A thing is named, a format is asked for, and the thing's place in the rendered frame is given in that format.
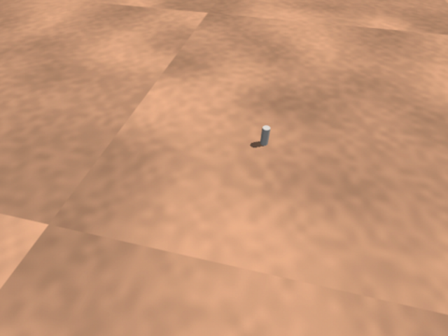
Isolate can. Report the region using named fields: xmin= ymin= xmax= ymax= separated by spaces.
xmin=260 ymin=125 xmax=270 ymax=146

